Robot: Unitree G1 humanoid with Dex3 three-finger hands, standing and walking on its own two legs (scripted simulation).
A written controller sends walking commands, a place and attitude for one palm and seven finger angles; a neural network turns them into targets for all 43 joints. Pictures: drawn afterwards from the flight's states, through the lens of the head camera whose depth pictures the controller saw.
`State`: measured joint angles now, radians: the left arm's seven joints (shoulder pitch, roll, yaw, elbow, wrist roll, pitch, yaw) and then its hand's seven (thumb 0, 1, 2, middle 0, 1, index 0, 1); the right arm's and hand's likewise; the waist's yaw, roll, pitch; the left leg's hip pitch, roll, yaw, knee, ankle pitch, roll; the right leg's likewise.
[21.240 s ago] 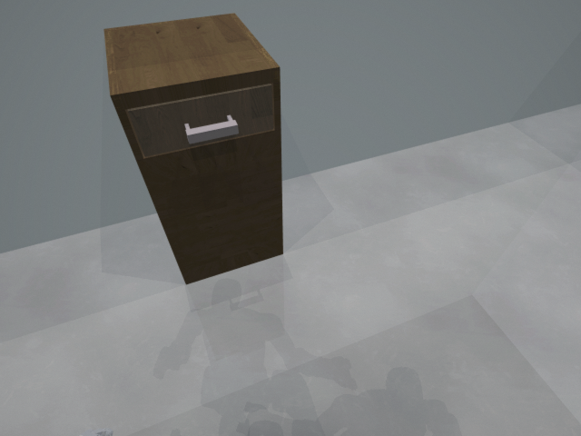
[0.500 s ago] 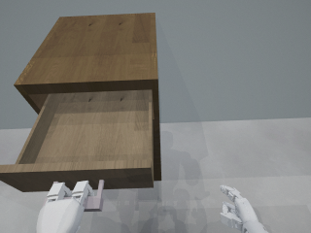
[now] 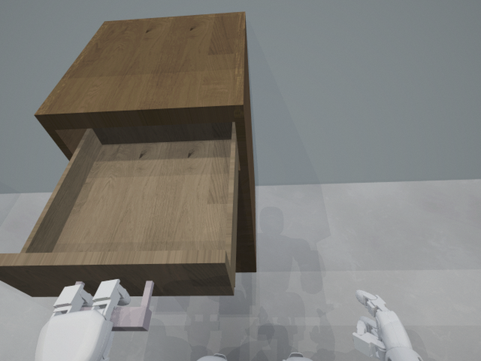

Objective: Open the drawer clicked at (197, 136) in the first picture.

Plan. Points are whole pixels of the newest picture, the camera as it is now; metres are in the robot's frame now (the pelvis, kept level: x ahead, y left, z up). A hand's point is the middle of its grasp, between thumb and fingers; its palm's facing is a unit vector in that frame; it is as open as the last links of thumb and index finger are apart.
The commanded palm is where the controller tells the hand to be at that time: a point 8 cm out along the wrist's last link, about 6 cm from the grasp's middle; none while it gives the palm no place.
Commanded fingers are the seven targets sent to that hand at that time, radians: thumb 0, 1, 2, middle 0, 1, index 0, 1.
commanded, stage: open the thumb to release the handle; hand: left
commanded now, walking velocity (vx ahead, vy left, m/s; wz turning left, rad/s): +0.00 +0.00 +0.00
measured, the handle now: (109, 303) +0.20 +0.23 +0.02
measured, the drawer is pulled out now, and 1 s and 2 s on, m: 0.30 0.30 0.30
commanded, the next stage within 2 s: lift the hand off the handle in 0.28 s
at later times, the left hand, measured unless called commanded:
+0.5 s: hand (97, 347) +0.14 +0.23 +0.00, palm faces +0.00 -0.10 -1.00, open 13.7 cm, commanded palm +0.12 +0.23 +0.05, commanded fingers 0.00 -0.50 0.30 -0.30 -1.20 -0.30 -1.20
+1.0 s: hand (91, 331) +0.16 +0.23 +0.04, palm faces +0.01 -0.11 -0.99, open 13.6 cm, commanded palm +0.13 +0.23 +0.10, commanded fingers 0.00 -0.50 0.30 -0.30 -1.20 -0.30 -1.20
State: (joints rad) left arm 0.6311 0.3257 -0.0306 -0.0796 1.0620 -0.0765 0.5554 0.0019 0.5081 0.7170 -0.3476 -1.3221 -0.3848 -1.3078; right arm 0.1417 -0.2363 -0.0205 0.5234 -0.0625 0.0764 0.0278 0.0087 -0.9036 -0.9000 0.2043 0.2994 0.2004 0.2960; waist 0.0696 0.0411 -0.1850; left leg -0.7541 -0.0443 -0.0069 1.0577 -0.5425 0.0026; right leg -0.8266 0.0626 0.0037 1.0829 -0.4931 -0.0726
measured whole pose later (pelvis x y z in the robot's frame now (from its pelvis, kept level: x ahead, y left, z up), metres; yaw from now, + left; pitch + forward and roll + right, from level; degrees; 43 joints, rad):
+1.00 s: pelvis +0.00 +0.01 +0.03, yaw +0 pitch +9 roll +1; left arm 0.61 0.34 -0.09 -0.13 1.04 -0.01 0.49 0.00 -0.49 0.30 -0.32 -1.20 -0.37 -1.22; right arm 0.16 -0.24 -0.01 0.52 -0.04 0.07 0.02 0.01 -0.90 -0.90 0.21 0.30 0.20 0.30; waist 0.07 0.06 -0.15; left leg -0.59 -0.04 -0.01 0.91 -0.48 0.02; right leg -0.66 0.06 0.01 0.92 -0.43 -0.06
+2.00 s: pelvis +0.02 +0.03 +0.06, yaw -2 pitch +0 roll -1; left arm 0.66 0.42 -0.07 -0.58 0.92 0.10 0.18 -0.01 -0.49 0.30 -0.32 -1.20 -0.32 -1.20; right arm 0.16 -0.25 0.02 0.46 0.01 0.10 0.07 0.01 -0.90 -0.90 0.20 0.30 0.20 0.30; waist 0.13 0.13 -0.09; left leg -0.24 -0.04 0.00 0.61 -0.38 0.04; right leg -0.30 0.06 0.04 0.60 -0.31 -0.03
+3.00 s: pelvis +0.03 +0.03 +0.07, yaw +2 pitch -4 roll -1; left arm 0.57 0.31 0.19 -0.54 -0.03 -0.11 0.11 -0.01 -0.22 0.42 -0.29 -1.02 -0.29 -1.02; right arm 0.22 -0.19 0.05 0.59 0.00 -0.15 -0.07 0.01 -0.90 -0.90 0.21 0.30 0.20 0.30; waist 0.06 0.05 0.00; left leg -0.10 -0.05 -0.06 0.49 -0.32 0.03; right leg -0.13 0.04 -0.01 0.47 -0.27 -0.03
